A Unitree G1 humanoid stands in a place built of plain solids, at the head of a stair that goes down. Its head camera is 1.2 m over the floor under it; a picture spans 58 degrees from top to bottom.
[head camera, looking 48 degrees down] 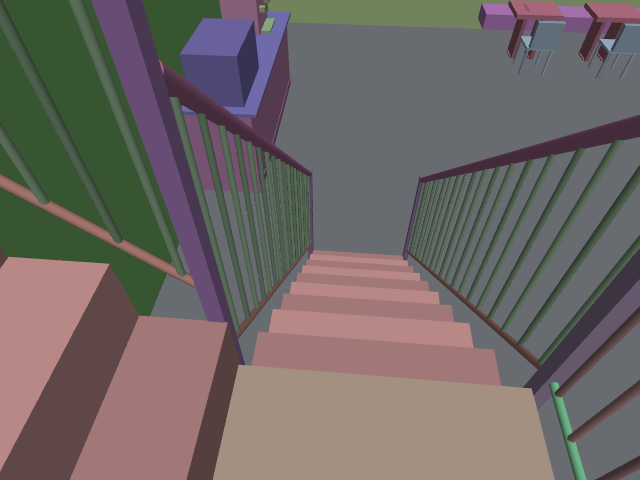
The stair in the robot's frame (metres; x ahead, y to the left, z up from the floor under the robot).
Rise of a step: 0.22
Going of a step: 0.24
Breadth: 0.86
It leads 5 degrees to the right of straight ahead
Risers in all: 10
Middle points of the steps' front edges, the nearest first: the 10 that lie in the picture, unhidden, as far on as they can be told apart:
0.55 -0.18 0.00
0.79 -0.20 -0.21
1.02 -0.22 -0.43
1.26 -0.24 -0.65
1.49 -0.26 -0.87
1.73 -0.28 -1.08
1.97 -0.30 -1.30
2.20 -0.32 -1.52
2.44 -0.34 -1.73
2.68 -0.36 -1.95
